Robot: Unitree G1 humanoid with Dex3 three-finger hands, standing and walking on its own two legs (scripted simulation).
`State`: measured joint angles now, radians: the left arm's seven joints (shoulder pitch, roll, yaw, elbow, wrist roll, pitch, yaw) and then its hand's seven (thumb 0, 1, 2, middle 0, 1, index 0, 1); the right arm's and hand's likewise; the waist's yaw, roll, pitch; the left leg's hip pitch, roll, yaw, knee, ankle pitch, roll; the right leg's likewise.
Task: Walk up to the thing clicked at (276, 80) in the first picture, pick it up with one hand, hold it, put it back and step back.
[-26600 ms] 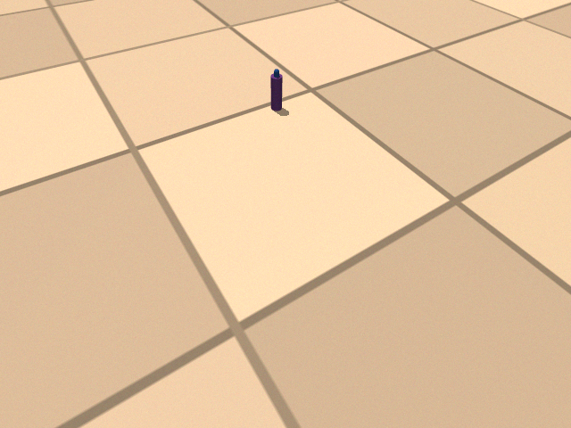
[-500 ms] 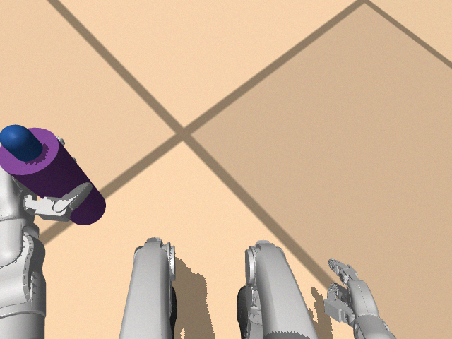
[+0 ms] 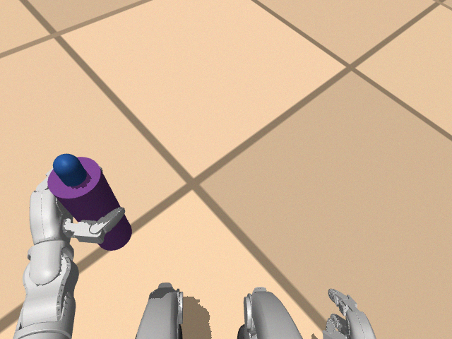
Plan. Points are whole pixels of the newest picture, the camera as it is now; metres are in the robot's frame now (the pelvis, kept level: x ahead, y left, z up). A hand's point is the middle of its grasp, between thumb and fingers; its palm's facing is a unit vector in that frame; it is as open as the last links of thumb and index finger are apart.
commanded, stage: hold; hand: left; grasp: from the side
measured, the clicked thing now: (94, 205) +0.34 +0.21 +0.00
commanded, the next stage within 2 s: crouch in 1.28 s
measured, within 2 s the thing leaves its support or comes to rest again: neither
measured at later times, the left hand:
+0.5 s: hand (89, 182) +0.35 +0.20 +0.07, palm faces +0.28 -0.96 -0.05, open 9.5 cm
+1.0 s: hand (96, 174) +0.35 +0.18 +0.10, palm faces +0.28 -0.96 -0.03, open 9.5 cm
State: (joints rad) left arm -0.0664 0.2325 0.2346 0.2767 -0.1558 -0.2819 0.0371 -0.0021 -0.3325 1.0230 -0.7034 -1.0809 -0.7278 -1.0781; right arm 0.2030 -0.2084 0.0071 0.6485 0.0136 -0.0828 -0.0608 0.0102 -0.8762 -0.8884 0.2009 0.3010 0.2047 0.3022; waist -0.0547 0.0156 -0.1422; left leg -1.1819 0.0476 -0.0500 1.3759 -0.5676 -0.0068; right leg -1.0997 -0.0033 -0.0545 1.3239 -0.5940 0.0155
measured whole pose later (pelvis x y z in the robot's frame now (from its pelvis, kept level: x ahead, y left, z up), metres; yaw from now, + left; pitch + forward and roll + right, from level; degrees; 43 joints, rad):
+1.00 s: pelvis +0.02 -0.01 +0.08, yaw +1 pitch +10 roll -2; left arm -0.08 0.16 0.17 0.40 -0.12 -0.34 0.11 0.00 -0.20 0.86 -0.70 -0.98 -0.73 -0.97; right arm 0.22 -0.19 0.02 0.68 -0.03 -0.03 -0.07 0.01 -0.90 -0.90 0.20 0.30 0.20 0.30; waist -0.04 0.01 -0.06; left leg -0.72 0.05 -0.03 0.98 -0.45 -0.02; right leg -0.65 0.00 -0.04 0.95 -0.48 0.00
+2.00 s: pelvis -0.01 -0.01 -0.04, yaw -1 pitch +27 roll -3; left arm -0.31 0.24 0.31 0.83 -0.10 -0.71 0.07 0.00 -0.22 0.89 -0.72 -0.96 -0.75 -0.96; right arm 0.14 -0.23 -0.01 0.72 -0.09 -0.05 0.03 0.01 -0.88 -0.90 0.20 0.30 0.20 0.30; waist -0.08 -0.01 -0.17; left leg -1.39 0.05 -0.06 1.51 -0.60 -0.02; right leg -1.31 0.00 -0.05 1.47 -0.63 0.01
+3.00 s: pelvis -0.06 -0.01 -0.30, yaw -7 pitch +29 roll -8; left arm -0.72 0.63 0.68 1.21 -0.05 -0.73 -0.10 0.00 -0.35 1.07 -0.74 -1.03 -0.76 -1.03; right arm 0.08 -0.28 0.16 0.73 -0.17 0.03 0.07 0.00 -0.92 -0.91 0.20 0.30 0.21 0.30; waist -0.21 -0.07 0.01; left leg -2.26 0.04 -0.17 2.40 -0.66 -0.03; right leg -2.15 0.03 -0.11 2.34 -0.70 0.01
